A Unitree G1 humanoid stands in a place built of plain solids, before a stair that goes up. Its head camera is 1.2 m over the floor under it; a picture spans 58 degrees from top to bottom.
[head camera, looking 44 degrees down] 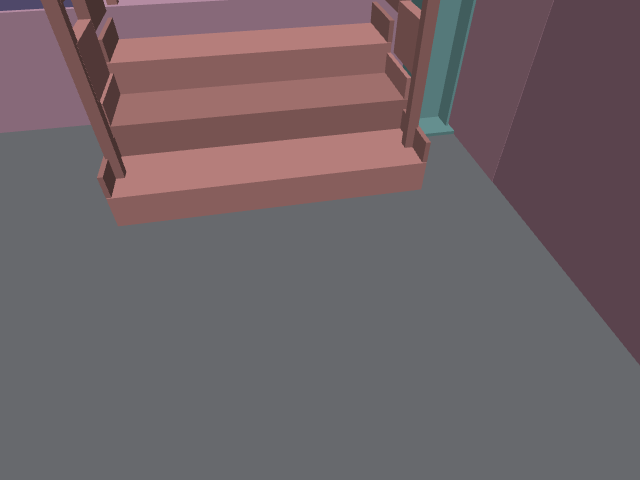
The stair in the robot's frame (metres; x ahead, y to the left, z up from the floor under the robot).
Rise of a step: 0.14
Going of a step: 0.30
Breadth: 1.32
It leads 11 degrees to the left of straight ahead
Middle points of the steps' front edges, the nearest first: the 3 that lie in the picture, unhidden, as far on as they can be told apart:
1.45 0.19 0.15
1.74 0.24 0.29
2.04 0.30 0.44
